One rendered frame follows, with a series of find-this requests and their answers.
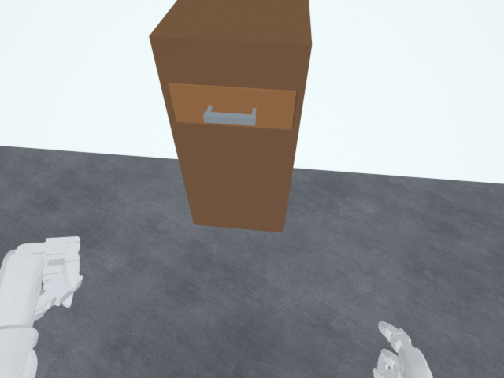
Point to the cabinet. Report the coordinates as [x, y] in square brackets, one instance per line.
[235, 176]

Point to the left robot hand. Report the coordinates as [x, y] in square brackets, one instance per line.
[55, 262]

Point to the handle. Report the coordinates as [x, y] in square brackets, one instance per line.
[229, 118]

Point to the drawer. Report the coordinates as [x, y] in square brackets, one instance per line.
[274, 108]

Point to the left robot forearm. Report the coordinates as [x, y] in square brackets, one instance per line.
[17, 357]

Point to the right robot hand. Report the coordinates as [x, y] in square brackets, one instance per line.
[410, 362]

